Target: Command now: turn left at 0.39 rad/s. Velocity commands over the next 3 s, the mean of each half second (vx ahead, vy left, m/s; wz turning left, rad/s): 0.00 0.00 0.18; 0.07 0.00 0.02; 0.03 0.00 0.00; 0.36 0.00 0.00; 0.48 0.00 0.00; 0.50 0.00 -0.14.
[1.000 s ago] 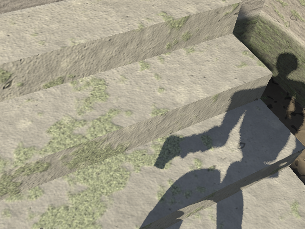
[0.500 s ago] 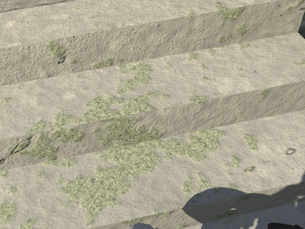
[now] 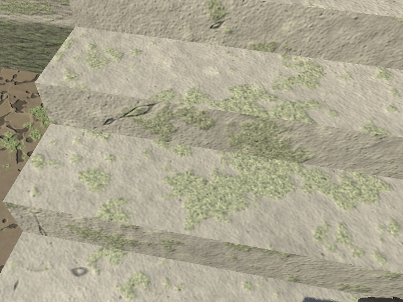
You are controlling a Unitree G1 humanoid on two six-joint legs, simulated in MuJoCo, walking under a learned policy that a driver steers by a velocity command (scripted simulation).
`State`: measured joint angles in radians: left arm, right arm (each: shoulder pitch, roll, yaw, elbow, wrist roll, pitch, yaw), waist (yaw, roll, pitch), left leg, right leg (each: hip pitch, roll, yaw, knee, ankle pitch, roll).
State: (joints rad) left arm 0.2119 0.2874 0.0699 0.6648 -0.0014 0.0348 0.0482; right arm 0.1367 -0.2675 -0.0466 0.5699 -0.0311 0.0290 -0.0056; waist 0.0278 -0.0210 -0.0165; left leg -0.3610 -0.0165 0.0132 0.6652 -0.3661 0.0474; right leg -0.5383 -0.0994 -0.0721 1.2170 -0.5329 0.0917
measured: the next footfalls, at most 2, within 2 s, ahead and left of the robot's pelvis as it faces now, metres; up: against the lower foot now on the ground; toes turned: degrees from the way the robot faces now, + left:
right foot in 0.28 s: +0.01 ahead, -0.12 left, +0.00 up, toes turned +2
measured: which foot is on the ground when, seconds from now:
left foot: down 0.00-1.00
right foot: up 0.00-0.26, down 0.28-1.00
